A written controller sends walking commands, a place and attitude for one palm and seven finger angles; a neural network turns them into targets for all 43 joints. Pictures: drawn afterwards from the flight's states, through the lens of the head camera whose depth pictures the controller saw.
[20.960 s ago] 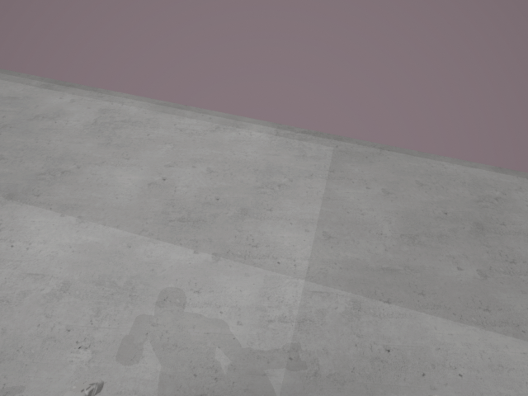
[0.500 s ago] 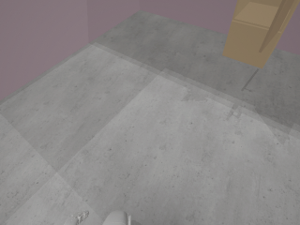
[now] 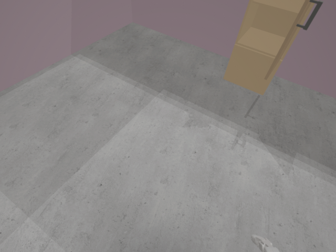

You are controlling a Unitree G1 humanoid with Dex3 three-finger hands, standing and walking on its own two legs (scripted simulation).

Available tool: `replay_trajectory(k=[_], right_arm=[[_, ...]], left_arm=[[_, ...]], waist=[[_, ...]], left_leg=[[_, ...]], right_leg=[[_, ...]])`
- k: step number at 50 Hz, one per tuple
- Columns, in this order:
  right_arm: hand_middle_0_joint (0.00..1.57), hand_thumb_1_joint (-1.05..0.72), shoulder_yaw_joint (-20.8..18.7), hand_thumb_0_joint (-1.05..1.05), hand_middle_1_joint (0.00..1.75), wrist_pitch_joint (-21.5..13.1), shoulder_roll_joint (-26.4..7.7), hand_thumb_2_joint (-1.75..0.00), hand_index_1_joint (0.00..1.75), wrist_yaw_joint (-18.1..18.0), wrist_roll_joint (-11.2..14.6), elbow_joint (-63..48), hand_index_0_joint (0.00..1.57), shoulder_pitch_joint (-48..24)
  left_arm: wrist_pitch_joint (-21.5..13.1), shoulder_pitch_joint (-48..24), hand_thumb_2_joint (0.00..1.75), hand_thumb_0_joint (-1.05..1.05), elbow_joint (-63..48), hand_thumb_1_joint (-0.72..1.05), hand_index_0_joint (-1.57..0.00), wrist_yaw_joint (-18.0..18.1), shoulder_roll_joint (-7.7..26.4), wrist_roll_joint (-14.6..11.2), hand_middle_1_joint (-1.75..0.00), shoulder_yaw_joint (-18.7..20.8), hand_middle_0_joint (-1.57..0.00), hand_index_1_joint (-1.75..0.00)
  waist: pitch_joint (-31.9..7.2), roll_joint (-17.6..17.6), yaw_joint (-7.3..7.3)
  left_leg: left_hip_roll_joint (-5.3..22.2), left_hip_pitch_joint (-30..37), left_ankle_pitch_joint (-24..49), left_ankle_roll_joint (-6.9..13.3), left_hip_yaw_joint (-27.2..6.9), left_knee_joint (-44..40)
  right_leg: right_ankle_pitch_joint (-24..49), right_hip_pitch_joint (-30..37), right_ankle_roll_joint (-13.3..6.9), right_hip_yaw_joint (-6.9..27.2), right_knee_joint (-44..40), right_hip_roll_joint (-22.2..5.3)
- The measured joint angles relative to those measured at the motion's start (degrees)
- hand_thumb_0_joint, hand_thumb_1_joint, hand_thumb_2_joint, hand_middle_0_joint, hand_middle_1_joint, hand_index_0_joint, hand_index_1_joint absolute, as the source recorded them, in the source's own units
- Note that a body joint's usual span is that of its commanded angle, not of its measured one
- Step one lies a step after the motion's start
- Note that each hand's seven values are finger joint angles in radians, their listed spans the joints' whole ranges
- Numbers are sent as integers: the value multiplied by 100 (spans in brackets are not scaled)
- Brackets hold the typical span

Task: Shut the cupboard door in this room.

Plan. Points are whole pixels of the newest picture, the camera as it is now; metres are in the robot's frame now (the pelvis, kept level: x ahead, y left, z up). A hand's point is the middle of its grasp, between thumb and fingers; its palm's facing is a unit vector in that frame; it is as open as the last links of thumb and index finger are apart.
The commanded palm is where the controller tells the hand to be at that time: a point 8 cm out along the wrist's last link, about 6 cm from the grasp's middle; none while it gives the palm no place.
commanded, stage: turn or walk to find it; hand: left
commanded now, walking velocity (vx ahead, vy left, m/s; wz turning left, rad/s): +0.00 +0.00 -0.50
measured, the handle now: (308, 14) +1.32 -0.59 +0.06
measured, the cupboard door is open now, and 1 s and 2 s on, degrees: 87 87 87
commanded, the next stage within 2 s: stand and wait in 0.46 s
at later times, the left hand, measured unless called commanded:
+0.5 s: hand (139, 193) +0.30 +0.13 -0.17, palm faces -0.33 -0.92 -0.21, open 7.4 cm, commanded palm none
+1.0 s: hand (139, 194) +0.30 +0.13 -0.17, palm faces -0.25 -0.95 -0.19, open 7.3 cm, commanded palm none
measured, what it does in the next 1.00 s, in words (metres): walks ahead, turning right: right foot, then left foot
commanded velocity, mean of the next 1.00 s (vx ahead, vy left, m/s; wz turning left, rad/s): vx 0.06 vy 0.00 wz -0.21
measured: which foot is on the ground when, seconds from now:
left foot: down 0.00-0.50, up 0.52-0.94, down 0.96-1.00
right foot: up 0.00-0.46, down 0.48-1.00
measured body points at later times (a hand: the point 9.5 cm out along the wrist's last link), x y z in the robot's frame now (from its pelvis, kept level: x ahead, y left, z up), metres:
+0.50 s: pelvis +0.12 -0.02 -0.02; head +0.17 -0.04 +0.43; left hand +0.32 +0.18 -0.15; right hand -0.02 -0.21 -0.16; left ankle +0.01 +0.11 -0.72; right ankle +0.15 -0.10 -0.74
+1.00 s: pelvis +0.21 -0.03 +0.00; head +0.23 -0.03 +0.45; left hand +0.32 +0.18 -0.16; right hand +0.19 -0.27 -0.15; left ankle +0.25 +0.09 -0.73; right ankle +0.15 -0.10 -0.73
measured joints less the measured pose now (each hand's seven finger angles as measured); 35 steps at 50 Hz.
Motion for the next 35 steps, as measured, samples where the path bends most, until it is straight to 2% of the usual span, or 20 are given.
replay_trajectory(k=[2, 5, 7, 11, 15, 18, 22, 24, 25, 26, 28, 29, 31, 35], right_arm=[[20, -91, 53, 0, 30, -30, 71, -89, 29, 0, -15, -23, 21, 63], [20, -91, 104, 0, 30, -26, 163, -89, 29, -36, -28, 16, 21, 353], [20, -91, 126, 0, 30, -35, 222, -89, 29, -69, -23, 114, 21, 568], [20, -92, 118, 0, 30, -39, 309, -89, 29, -161, 4, 378, 21, 967], [20, -92, 92, 0, 30, 7, 349, -89, 29, -189, -6, 629, 21, 1316], [20, -92, 44, 0, 30, 41, 358, -89, 29, -186, -38, 763, 21, 1506], [20, -91, -15, 0, 30, 39, 316, -89, 29, -148, -65, 890, 21, 1685], [20, -91, -32, 0, 30, 40, 285, -89, 29, -121, -40, 940, 21, 1796], [20, -91, -30, 0, 30, 61, 274, -89, 29, -101, -3, 981, 21, 1816], [20, -91, -20, 0, 30, 117, 271, -89, 29, -88, 33, 1024, 20, 1774], [20, -91, 3, 0, 30, 240, 273, -89, 29, -97, 74, 1047, 20, 1634], [20, -91, 4, 1, 30, 277, 271, -89, 29, -97, 76, 1042, 20, 1549], [20, -91, 1, 1, 30, 322, 246, -89, 29, -97, 45, 990, 20, 1331], [19, -91, -9, 0, 30, 327, 188, -89, 29, -106, 10, 718, 20, 904]], left_arm=[[92, -48, 90, 1, 72, 91, -20, -20, 32, 19, -30, 35, -20, -30], [144, -198, 90, 1, 49, 91, -20, -91, 103, 85, -30, 97, -20, -29], [134, -368, 90, 1, -59, 91, -20, -101, 174, 92, -30, 135, -20, -29], [135, -754, 90, 1, -291, 91, -20, -40, 281, 75, -30, 190, -20, -29], [211, -1119, 90, 1, -423, 91, -19, -16, 269, 69, -30, 193, -20, -29], [255, -1374, 90, 1, -471, 91, -19, -32, 175, 68, -30, 137, -20, -29], [209, -1665, 90, 1, -533, 91, -19, -75, 15, 71, -30, 15, -20, -29], [94, -1753, 90, 1, -590, 91, -19, -97, -47, 76, -30, -60, -20, -29], [-9, -1804, 90, 1, -603, 91, -20, -92, -78, 90, -30, -90, -20, -29], [-114, -1841, 90, 1, -618, 91, -20, -71, -107, 72, -30, -122, -20, -29], [-229, -1850, 90, 1, -622, 91, -20, 6, -177, 0, -30, -182, -20, -29], [-242, -1819, 90, 1, -609, 91, -20, 44, -218, -26, -30, -204, -20, -29], [-239, -1698, 90, 1, -554, 91, -20, 104, -300, -55, -30, -250, -20, -30], [-209, -1470, 90, -1, -411, 93, -20, 195, -364, -71, -30, -234, -21, -30]], waist=[[1, -28, -5], [-53, 46, -124], [-23, 52, -174], [96, 5, -256], [195, -20, -371], [280, 14, -494], [387, 115, -661], [408, 190, -721], [449, 244, -734], [496, 266, -746], [562, 261, -778], [560, 254, -757], [500, 263, -693], [334, 366, -692]], left_leg=[[38, 153, -149, 226, 228, 117], [143, 554, -244, 316, 415, -220], [176, 797, -198, 311, 522, -482], [205, 1091, -288, 294, 763, -674], [212, 1237, -520, 266, 1007, -620], [224, 1324, -727, 232, 1193, -519], [306, 1445, -1090, 103, 1488, -263], [437, 1395, -1351, 8, 1588, 211], [581, 1212, -1423, -27, 1557, 801], [628, 869, -1562, -97, 1317, 1704], [477, 144, -1647, -135, 680, 3328], [428, -156, -1519, -147, 489, 3829], [425, -656, -1188, -178, 259, 4211], [530, -1283, -610, -276, -52, 3645]], right_leg=[[-509, -472, 59, -302, 1216, -102], [-293, -1124, 183, -773, 2514, -342], [53, -1488, 276, -875, 2994, -502], [552, -2032, 395, -842, 3475, -666], [814, -2186, 448, -929, 3313, -722], [763, -2013, 433, -1156, 2652, -753], [344, -1529, 246, -1516, 1399, -670], [393, -1096, 93, -1679, 583, -547], [693, -965, -142, -1731, 398, -480], [644, -956, -310, -1733, 521, -443], [403, -771, -459, -1716, 570, -430], [364, -626, -475, -1686, 457, -417], [454, -356, -410, -1586, 115, -384], [675, -2, -422, -1461, -476, -346]])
